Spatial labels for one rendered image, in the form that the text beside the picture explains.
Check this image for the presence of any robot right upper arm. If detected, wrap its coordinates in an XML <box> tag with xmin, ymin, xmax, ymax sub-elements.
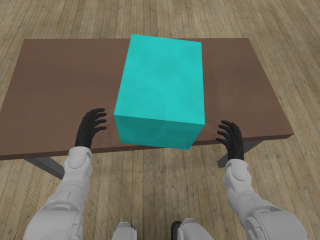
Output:
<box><xmin>245</xmin><ymin>210</ymin><xmax>308</xmax><ymax>240</ymax></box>

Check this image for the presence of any robot left hand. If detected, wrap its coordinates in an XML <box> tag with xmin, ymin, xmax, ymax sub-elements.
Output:
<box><xmin>74</xmin><ymin>108</ymin><xmax>107</xmax><ymax>149</ymax></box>

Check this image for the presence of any robot thigh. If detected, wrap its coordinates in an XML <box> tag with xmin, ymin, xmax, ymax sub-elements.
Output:
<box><xmin>111</xmin><ymin>227</ymin><xmax>137</xmax><ymax>240</ymax></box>
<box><xmin>177</xmin><ymin>222</ymin><xmax>214</xmax><ymax>240</ymax></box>

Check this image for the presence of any robot right thigh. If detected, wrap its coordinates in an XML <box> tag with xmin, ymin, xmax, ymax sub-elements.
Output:
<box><xmin>177</xmin><ymin>222</ymin><xmax>214</xmax><ymax>240</ymax></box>

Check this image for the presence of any left robot forearm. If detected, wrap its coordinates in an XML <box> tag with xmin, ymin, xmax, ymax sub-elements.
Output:
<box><xmin>22</xmin><ymin>146</ymin><xmax>93</xmax><ymax>240</ymax></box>

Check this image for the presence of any right robot forearm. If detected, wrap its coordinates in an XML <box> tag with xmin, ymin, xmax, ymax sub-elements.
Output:
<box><xmin>222</xmin><ymin>159</ymin><xmax>309</xmax><ymax>240</ymax></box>

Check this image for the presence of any robot right hand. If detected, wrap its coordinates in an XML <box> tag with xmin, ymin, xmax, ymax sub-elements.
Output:
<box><xmin>216</xmin><ymin>120</ymin><xmax>244</xmax><ymax>161</ymax></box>

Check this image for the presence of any robot left thigh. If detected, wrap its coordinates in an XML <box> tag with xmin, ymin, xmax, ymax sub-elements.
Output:
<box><xmin>111</xmin><ymin>227</ymin><xmax>137</xmax><ymax>240</ymax></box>

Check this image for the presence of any table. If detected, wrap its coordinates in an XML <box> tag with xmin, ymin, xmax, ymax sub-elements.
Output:
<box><xmin>0</xmin><ymin>38</ymin><xmax>294</xmax><ymax>180</ymax></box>

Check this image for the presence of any robot left upper arm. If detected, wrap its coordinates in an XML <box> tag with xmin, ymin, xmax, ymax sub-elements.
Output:
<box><xmin>26</xmin><ymin>209</ymin><xmax>84</xmax><ymax>240</ymax></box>

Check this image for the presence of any carton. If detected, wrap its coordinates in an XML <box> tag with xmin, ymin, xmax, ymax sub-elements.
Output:
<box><xmin>114</xmin><ymin>34</ymin><xmax>205</xmax><ymax>150</ymax></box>

